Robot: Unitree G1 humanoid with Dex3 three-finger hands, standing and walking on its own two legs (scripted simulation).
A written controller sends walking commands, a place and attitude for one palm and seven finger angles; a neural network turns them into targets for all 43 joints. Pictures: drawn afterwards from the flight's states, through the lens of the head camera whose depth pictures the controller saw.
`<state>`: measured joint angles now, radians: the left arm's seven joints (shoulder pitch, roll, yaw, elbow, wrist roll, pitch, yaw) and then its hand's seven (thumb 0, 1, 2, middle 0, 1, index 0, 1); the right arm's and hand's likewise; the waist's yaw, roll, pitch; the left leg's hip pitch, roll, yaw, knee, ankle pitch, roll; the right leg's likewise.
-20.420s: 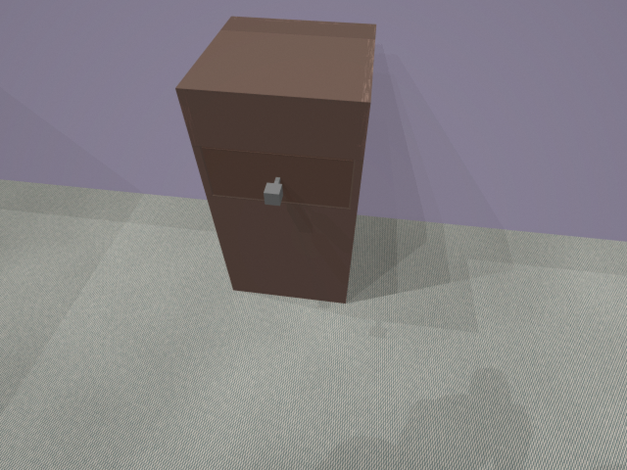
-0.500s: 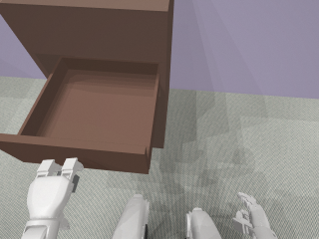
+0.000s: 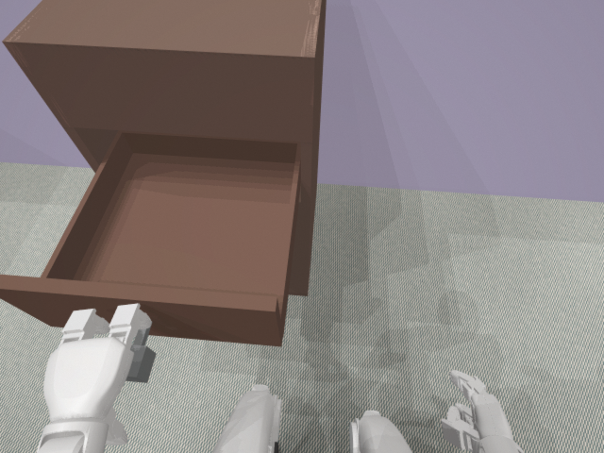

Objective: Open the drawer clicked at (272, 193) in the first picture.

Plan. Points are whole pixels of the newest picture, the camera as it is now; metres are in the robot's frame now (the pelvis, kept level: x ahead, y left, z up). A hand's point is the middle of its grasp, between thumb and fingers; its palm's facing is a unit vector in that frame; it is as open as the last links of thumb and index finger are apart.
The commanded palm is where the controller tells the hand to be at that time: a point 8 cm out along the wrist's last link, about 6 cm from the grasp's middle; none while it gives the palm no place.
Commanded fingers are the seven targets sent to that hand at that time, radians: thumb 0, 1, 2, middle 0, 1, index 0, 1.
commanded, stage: lift the hand off the handle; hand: left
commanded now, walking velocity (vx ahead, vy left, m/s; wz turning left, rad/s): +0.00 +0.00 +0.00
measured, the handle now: (137, 348) +0.25 +0.26 -0.06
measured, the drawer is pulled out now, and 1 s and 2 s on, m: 0.30 0.30 0.30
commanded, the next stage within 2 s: draw the hand back to the body in 1.86 s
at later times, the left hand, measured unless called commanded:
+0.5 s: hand (104, 368) +0.21 +0.27 +0.00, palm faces -0.02 -0.07 -1.00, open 13.8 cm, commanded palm +0.20 +0.26 +0.05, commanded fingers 0.00 -0.50 0.30 -0.30 -1.20 -0.30 -1.20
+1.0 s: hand (91, 358) +0.21 +0.26 +0.04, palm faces +0.00 -0.06 -1.00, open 13.8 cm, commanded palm +0.20 +0.25 +0.09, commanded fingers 0.00 -0.50 0.30 -0.30 -1.20 -0.30 -1.20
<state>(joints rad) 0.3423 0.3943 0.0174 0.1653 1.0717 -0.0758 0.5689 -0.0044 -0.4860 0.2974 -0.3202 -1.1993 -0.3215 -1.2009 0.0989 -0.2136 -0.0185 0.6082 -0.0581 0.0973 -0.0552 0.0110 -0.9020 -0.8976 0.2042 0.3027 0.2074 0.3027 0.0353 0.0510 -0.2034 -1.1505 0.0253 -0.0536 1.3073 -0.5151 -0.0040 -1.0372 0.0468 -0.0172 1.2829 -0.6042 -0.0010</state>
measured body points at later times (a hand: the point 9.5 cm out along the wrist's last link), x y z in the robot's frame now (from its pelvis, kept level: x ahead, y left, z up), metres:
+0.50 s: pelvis +0.01 +0.00 +0.02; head +0.08 +0.00 +0.47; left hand +0.21 +0.27 +0.05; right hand +0.21 -0.22 -0.08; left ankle +0.05 +0.12 -0.62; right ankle +0.01 -0.13 -0.62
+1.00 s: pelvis +0.02 +0.00 +0.05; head +0.07 -0.01 +0.49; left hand +0.21 +0.26 +0.09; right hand +0.21 -0.23 -0.06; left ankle +0.05 +0.12 -0.62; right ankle +0.01 -0.13 -0.62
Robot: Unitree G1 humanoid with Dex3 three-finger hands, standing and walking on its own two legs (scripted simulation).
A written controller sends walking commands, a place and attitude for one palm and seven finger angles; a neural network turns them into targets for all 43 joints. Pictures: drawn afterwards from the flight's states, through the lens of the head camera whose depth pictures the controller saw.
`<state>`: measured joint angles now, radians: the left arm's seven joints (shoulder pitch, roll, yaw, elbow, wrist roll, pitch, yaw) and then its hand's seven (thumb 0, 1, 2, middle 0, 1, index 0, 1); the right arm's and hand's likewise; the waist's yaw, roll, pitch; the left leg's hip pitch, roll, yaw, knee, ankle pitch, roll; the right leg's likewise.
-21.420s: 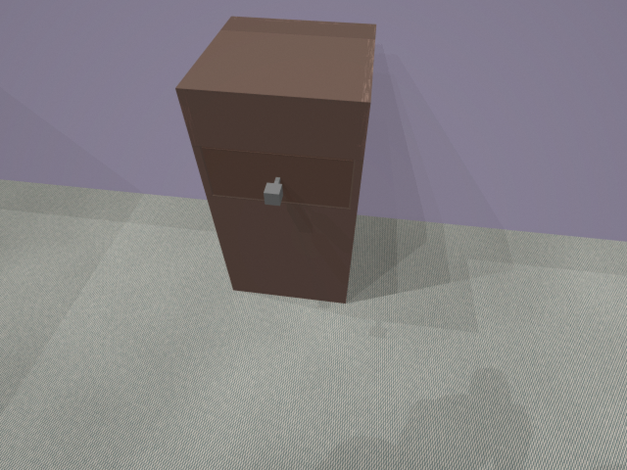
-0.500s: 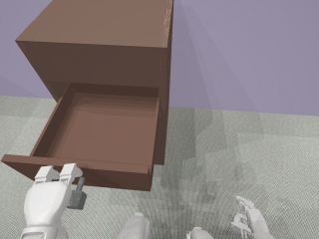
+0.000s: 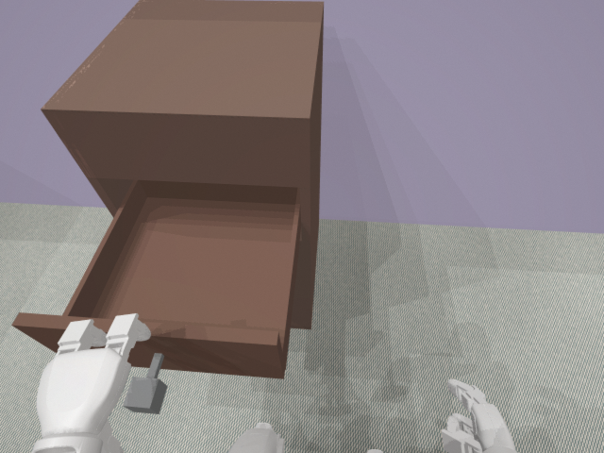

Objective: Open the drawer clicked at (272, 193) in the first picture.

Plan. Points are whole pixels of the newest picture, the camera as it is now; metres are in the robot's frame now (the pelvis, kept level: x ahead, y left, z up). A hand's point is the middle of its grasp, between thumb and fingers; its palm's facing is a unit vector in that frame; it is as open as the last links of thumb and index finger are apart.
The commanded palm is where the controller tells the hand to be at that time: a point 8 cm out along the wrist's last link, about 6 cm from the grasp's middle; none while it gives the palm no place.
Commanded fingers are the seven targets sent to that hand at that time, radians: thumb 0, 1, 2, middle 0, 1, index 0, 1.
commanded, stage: lift the hand off the handle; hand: left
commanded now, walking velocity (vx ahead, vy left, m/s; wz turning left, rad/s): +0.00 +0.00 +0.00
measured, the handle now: (150, 381) +0.23 +0.26 -0.11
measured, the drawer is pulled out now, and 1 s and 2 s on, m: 0.30 0.30 0.30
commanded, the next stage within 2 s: draw the hand back to the body in 0.86 s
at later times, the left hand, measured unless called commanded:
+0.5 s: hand (97, 385) +0.19 +0.26 +0.03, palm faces -0.01 -0.07 -1.00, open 13.8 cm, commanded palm +0.17 +0.26 +0.08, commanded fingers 0.00 -0.50 0.30 -0.30 -1.20 -0.30 -1.20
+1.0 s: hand (97, 382) +0.19 +0.25 +0.05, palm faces -0.01 -0.08 -1.00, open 13.8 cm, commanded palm +0.17 +0.25 +0.11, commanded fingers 0.00 -0.50 0.30 -0.30 -1.20 -0.30 -1.20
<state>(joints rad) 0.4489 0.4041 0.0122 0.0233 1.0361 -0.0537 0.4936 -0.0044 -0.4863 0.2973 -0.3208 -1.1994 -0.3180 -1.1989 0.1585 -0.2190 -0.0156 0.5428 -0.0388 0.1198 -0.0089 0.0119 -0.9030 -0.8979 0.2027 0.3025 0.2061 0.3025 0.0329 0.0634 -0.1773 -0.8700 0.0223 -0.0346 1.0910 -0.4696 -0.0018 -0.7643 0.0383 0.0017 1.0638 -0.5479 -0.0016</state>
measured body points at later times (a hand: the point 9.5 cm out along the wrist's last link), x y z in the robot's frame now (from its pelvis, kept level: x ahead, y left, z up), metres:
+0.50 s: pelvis +0.01 +0.00 +0.02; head +0.05 -0.02 +0.46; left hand +0.18 +0.26 +0.08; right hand +0.20 -0.23 -0.09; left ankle +0.03 +0.12 -0.66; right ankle -0.01 -0.13 -0.66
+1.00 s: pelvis +0.01 +0.00 +0.03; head +0.04 -0.03 +0.47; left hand +0.18 +0.25 +0.11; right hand +0.20 -0.22 -0.07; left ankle +0.03 +0.12 -0.66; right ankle -0.01 -0.13 -0.66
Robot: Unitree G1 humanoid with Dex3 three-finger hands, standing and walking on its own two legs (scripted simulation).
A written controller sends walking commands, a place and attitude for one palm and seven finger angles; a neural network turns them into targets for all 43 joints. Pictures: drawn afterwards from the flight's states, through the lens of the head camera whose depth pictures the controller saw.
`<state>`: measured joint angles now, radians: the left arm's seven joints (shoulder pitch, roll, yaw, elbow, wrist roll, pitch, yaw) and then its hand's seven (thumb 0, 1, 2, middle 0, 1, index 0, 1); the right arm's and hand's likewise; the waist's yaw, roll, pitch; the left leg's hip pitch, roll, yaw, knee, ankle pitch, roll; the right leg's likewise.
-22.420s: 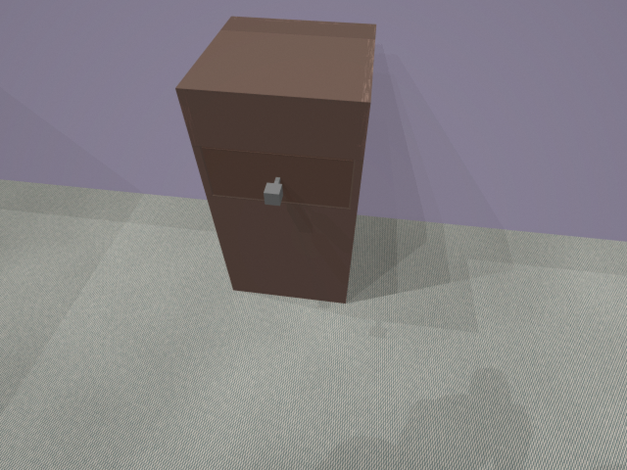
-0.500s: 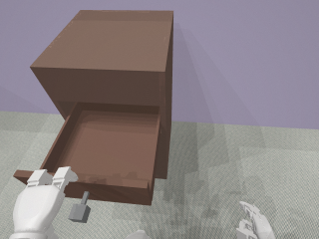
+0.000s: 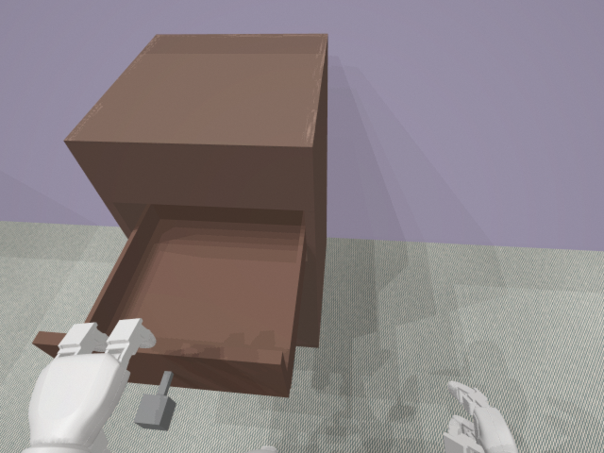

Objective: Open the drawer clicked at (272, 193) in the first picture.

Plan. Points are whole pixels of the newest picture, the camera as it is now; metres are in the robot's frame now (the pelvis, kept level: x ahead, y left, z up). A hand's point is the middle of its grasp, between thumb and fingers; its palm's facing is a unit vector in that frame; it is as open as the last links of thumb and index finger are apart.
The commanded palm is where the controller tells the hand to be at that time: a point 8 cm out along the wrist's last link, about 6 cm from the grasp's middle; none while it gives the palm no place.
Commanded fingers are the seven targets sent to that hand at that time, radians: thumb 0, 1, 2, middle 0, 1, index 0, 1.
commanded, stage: draw the hand back to the body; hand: left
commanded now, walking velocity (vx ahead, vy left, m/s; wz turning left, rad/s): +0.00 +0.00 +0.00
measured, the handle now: (160, 398) +0.22 +0.26 -0.13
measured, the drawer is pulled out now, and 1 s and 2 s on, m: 0.30 0.30 0.30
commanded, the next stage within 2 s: step back with the hand held close in 1.56 s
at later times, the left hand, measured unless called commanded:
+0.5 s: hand (67, 389) +0.17 +0.27 +0.09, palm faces +0.02 -0.05 -1.00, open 13.8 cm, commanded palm +0.15 +0.26 +0.14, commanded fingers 0.00 -0.50 0.30 -0.30 -1.20 -0.30 -1.20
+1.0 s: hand (69, 319) +0.20 +0.23 +0.18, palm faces +0.37 -0.83 -0.43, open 11.8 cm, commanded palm +0.15 +0.27 +0.20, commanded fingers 0.00 0.31 0.64 -0.24 -0.68 -0.24 -0.68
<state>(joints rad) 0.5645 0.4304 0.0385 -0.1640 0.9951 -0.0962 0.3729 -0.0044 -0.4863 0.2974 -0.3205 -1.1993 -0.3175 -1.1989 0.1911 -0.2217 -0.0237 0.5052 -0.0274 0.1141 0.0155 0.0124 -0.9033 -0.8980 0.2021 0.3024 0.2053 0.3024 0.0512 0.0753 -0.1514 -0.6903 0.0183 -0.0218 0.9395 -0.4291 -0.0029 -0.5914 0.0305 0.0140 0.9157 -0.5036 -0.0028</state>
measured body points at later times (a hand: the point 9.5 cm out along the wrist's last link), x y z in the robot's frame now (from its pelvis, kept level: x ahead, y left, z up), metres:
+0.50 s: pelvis +0.00 +0.00 +0.02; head +0.01 -0.04 +0.46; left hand +0.16 +0.27 +0.14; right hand +0.20 -0.22 -0.08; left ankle +0.02 +0.12 -0.69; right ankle -0.03 -0.12 -0.69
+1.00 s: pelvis +0.03 -0.01 +0.05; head +0.02 -0.03 +0.50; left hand +0.18 +0.28 +0.20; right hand +0.22 -0.22 -0.03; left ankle +0.02 +0.12 -0.69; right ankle -0.03 -0.12 -0.69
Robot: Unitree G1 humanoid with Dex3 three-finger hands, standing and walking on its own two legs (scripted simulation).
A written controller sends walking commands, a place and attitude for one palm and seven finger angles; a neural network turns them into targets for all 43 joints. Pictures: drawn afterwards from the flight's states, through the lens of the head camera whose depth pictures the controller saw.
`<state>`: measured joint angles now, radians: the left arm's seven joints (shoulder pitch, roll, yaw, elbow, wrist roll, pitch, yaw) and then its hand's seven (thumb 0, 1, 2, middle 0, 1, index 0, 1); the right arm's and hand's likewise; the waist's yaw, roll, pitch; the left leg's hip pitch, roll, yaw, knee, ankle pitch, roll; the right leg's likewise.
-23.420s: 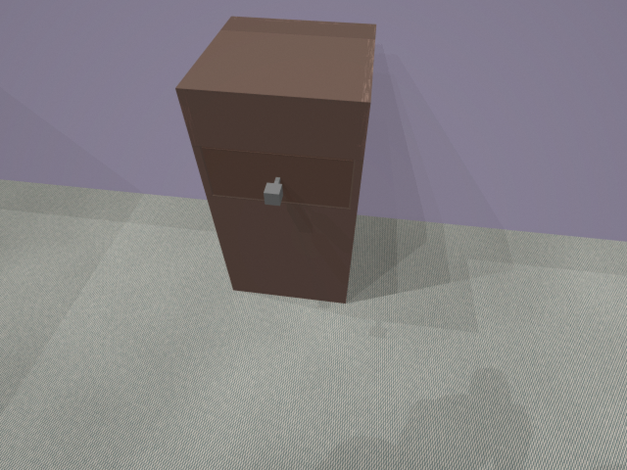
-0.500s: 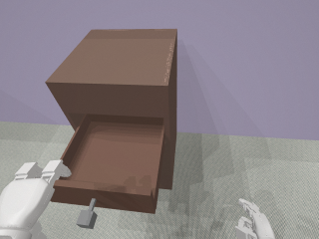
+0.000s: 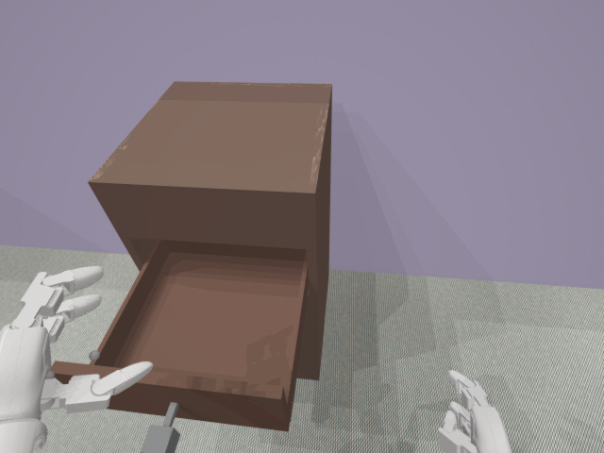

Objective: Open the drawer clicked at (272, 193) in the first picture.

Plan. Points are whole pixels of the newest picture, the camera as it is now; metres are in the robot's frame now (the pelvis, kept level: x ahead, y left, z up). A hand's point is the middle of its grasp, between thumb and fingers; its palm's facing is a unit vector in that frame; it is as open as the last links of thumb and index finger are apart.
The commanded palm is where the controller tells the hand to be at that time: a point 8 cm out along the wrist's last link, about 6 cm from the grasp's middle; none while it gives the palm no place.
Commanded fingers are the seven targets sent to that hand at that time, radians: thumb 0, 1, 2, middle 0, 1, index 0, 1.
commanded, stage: draw the hand back to the body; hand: left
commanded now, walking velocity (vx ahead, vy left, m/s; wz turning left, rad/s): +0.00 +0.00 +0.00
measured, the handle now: (165, 429) +0.20 +0.26 -0.18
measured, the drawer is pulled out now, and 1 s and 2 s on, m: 0.30 0.30 0.30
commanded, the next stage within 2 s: step back with the hand held close in 0.56 s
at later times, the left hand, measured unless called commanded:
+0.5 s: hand (91, 335) +0.19 +0.23 +0.16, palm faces +0.39 -0.82 -0.42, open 7.8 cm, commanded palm +0.14 +0.27 +0.18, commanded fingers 0.00 0.90 0.90 -0.20 -0.30 -0.20 -0.30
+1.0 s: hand (78, 355) +0.17 +0.23 +0.15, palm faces +0.25 -0.80 -0.54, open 7.4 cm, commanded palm +0.11 +0.28 +0.18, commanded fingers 0.00 0.90 0.90 -0.20 -0.30 -0.20 -0.30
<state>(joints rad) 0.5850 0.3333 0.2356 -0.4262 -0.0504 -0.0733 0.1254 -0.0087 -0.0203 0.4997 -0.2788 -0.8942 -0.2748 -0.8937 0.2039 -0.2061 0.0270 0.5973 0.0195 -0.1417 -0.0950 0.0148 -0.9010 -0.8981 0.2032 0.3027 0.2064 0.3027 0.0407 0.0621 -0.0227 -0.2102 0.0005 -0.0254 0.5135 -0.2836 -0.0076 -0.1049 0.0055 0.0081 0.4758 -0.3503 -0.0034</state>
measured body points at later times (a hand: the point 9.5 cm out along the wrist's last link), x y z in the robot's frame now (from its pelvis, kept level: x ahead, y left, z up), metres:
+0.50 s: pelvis +0.01 -0.01 +0.00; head -0.01 -0.04 +0.45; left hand +0.16 +0.27 +0.18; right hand +0.21 -0.22 -0.08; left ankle +0.00 +0.13 -0.74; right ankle -0.06 -0.12 -0.74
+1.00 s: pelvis -0.02 +0.00 +0.01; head +0.02 -0.01 +0.45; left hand +0.15 +0.28 +0.18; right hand +0.17 -0.24 -0.08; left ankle +0.00 +0.13 -0.74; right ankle -0.06 -0.12 -0.74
